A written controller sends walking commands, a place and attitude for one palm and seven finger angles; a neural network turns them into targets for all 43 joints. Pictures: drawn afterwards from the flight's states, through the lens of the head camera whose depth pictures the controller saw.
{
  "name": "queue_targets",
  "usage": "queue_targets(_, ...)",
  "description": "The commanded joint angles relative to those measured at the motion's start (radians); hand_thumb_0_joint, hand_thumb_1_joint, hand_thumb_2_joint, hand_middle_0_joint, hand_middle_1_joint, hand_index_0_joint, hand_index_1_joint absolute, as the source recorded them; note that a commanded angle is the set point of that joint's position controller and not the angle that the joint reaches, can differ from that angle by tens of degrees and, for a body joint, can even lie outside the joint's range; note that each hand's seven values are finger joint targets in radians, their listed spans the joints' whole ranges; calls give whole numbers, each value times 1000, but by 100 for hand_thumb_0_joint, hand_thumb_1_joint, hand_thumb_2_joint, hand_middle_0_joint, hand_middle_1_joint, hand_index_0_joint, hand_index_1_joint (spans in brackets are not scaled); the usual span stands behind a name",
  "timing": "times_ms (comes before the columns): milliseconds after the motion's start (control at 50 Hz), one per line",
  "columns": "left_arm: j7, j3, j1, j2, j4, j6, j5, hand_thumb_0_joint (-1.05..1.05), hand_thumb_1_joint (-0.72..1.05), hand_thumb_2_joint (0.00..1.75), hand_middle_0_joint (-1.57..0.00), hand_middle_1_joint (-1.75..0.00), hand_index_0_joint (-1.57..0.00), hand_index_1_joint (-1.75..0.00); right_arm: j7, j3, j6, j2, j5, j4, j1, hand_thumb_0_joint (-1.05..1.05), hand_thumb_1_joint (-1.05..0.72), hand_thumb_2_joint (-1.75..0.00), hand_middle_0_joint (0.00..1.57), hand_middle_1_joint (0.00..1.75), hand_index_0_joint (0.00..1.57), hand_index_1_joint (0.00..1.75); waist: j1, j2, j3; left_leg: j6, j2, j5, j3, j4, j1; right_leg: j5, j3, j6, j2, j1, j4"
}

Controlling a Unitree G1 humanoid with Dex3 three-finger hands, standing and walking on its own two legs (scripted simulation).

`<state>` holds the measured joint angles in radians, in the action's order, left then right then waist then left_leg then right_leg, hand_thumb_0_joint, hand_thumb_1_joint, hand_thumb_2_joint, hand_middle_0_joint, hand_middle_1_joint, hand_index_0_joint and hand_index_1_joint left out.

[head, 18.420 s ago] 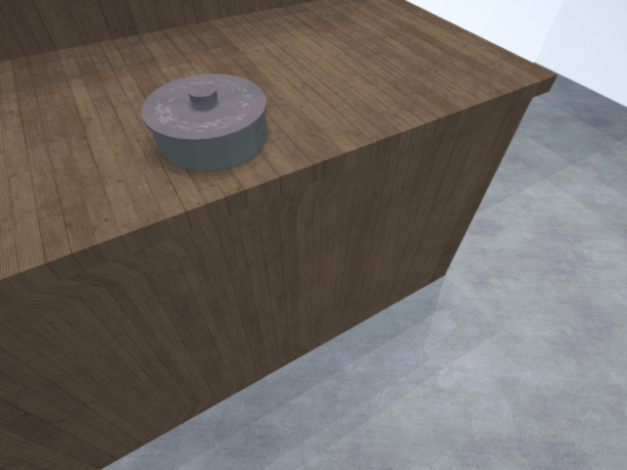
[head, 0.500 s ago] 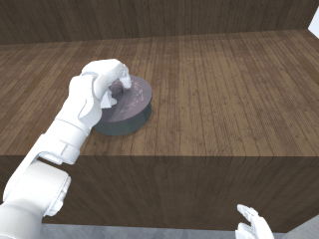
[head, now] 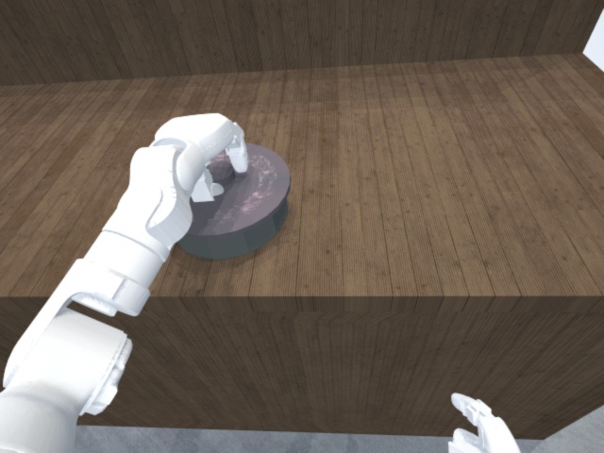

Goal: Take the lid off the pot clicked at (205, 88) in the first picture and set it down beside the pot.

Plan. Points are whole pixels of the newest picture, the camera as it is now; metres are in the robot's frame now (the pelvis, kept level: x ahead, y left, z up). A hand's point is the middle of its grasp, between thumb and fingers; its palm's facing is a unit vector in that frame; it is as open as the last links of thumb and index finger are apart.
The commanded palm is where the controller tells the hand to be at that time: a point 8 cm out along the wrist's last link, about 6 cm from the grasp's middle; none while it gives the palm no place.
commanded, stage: close the fingers and squeeze the knob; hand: left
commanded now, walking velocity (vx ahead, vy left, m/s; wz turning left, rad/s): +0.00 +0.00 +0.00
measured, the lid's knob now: (218, 174) +0.46 +0.13 +0.15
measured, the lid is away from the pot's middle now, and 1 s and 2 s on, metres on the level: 0.01 0.00 0.00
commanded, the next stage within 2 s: lift the lid straight up in 0.56 s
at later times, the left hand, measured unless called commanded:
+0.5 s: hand (210, 174) +0.43 +0.13 +0.17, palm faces -0.25 -0.05 -0.97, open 7.2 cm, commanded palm +0.41 +0.14 +0.23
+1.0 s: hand (202, 168) +0.42 +0.13 +0.19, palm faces -0.22 -0.07 -0.97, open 7.2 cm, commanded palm +0.40 +0.14 +0.26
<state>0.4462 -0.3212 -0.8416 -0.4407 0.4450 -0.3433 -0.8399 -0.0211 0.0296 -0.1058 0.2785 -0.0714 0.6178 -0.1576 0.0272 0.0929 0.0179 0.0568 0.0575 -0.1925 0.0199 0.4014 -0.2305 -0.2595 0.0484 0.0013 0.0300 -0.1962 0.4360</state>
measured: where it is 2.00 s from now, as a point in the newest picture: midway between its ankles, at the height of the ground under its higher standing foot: outside the picture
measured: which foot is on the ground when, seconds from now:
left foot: down 0.00-1.00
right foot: down 0.00-1.00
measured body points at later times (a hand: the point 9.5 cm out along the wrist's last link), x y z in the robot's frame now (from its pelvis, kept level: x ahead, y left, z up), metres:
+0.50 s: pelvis +0.00 +0.00 +0.00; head +0.00 -0.04 +0.45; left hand +0.43 +0.13 +0.23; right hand +0.15 -0.24 -0.12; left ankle +0.01 +0.09 -0.74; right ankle -0.02 -0.12 -0.74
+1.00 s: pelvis +0.00 +0.00 +0.00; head +0.00 -0.04 +0.45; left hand +0.43 +0.14 +0.24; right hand +0.16 -0.24 -0.11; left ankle +0.01 +0.09 -0.74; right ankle -0.02 -0.12 -0.74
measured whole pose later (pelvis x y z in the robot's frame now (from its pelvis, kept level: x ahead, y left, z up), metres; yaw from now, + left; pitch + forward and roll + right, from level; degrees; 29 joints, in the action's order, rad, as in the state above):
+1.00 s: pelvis +0.00 +0.00 +0.00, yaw +0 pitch +0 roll +0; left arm 0.47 -0.31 -0.87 -0.46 0.45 -0.33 -0.82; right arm -0.01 0.03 -0.07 0.28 -0.07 0.64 -0.16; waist 0.03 0.09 0.01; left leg 0.06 0.06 -0.18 0.02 0.38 -0.21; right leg -0.25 0.05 0.00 0.03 -0.17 0.42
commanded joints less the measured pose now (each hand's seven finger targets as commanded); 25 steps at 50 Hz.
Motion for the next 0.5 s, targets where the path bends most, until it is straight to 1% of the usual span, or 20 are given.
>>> queue_targets(0,-36,98,-501,-157,-178,7,-12,0,37,92,-77,-91,-79,-92,2,-33,38,92,0,-149,122,0,-90,-90,20,30,20,30,6,-121,341,17,-2,270,-70,-3,200,335,-4,43,-54,34,-28)
queue_targets(40,-40,107,-522,-172,-131,0,-18,0,38,94,-77,-90,-79,-91,9,-29,36,96,-3,-135,118,0,-90,-90,20,30,20,30,9,-129,311,15,-2,227,-66,-13,179,308,-1,44,-54,20,-30)
queue_targets(60,-42,99,-505,-151,-145,3,3,0,39,95,-77,-90,-79,-91,10,-34,32,105,-3,-139,114,0,-90,-90,20,30,20,30,16,-115,324,18,-3,225,-69,-9,185,305,1,46,-49,22,-35)
queue_targets(100,-43,117,-545,-187,-127,4,-26,0,41,96,-77,-89,-79,-91,16,-30,37,97,1,-134,110,0,-90,-90,20,30,20,30,7,-132,340,18,-1,226,-66,-11,185,310,-6,44,-53,34,-30)
queue_targets(140,-42,98,-553,-165,-114,3,-27,0,42,97,-77,-89,-80,-92,18,-27,40,94,0,-130,111,0,-90,-90,20,30,20,30,9,-125,341,15,0,249,-68,-9,188,324,-4,46,-51,29,-24)
queue_targets(160,-44,97,-532,-150,-135,6,-5,0,43,98,-78,-90,-81,-92,14,-33,38,104,2,-136,106,0,-90,-90,20,30,20,30,14,-91,349,17,-1,263,-72,-4,201,327,-2,50,-47,26,-29)
queue_targets(180,-46,124,-533,-188,-107,6,-27,0,44,98,-78,-90,-81,-92,15,-27,42,92,2,-132,105,0,-90,-90,20,30,20,30,3,-117,353,13,-2,259,-71,-8,194,318,-4,47,-50,37,-22)
queue_targets(200,-44,120,-555,-187,-104,6,-29,0,45,99,-79,-90,-82,-92,17,-26,38,97,4,-129,105,0,-90,-90,20,30,20,30,7,-133,342,15,0,247,-69,-10,182,327,-4,46,-52,43,-26)
queue_targets(220,-43,92,-587,-162,-138,7,-31,0,45,99,-79,-90,-82,-92,15,-26,43,92,1,-136,114,0,-90,-90,20,30,20,30,9,-104,353,13,2,255,-70,-10,194,329,-6,47,-47,35,-21)
queue_targets(240,-42,97,-544,-155,-99,4,-26,0,46,100,-80,-90,-83,-92,18,-28,44,91,3,-132,107,0,-90,-90,20,30,20,30,8,-121,346,17,2,257,-71,-7,196,328,-5,46,-50,31,-26)
queue_targets(260,-43,107,-527,-159,-105,9,-6,0,47,100,-80,-91,-83,-93,16,-33,39,105,3,-131,100,0,-90,-90,20,30,20,30,15,-109,339,17,-2,263,-73,-2,196,330,-1,50,-47,27,-32)
queue_targets(280,-44,122,-536,-183,-92,10,-24,0,48,100,-81,-91,-84,-93,17,-26,42,93,4,-132,100,0,-90,-90,20,30,20,30,4,-136,353,15,0,254,-71,-11,185,328,-6,45,-49,50,-25)
queue_targets(300,-44,132,-532,-198,-43,6,-29,0,49,101,-81,-91,-85,-93,22,-24,39,98,3,-126,102,0,-90,-90,20,30,20,30,7,-159,310,16,-1,216,-63,-14,158,313,-6,43,-51,38,-33)
queue_targets(340,-39,53,-599,-115,-83,7,-25,0,50,102,-82,-91,-86,-94,23,-26,41,90,0,-128,109,0,-90,-90,20,30,20,30,20,-118,315,16,3,209,-67,-17,183,295,-3,46,-49,5,-32)
queue_targets(360,-42,64,-566,-111,-100,11,-4,0,51,102,-83,-92,-87,-94,18,-34,39,100,0,-132,101,0,-90,-90,20,30,20,30,23,-101,330,18,-2,237,-74,-8,199,302,0,51,-46,5,-33)
queue_targets(380,-44,93,-563,-150,-96,10,-26,0,52,103,-84,-92,-87,-94,18,-29,44,91,4,-131,98,0,-90,-90,20,30,20,30,8,-109,367,15,0,238,-73,-12,208,301,-6,47,-50,28,-27)
queue_targets(400,-46,126,-564,-190,-71,9,-31,0,53,103,-84,-92,-88,-94,21,-28,41,97,5,-128,96,0,-90,-90,20,30,20,30,6,-126,344,15,-1,219,-70,-16,186,301,-6,47,-51,35,-31)
queue_targets(420,-45,85,-583,-149,-83,9,-33,0,54,104,-85,-92,-88,-95,20,-25,45,92,3,-133,103,0,-90,-90,20,30,20,30,11,-117,342,14,1,215,-69,-20,187,300,-6,47,-49,29,-27)
queue_targets(460,-41,76,-547,-120,-83,11,-2,0,55,104,-86,-93,-90,-95,20,-35,42,102,3,-132,94,0,-90,-90,20,30,20,30,20,-119,341,21,2,225,-70,-9,190,312,-4,48,-46,28,-37)
queue_targets(480,-45,123,-551,-185,-47,9,-23,0,56,105,-86,-93,-90,-96,23,-27,45,96,4,-124,90,0,-90,-90,20,30,20,30,8,-156,335,18,1,208,-66,-19,168,305,-8,43,-49,47,-33)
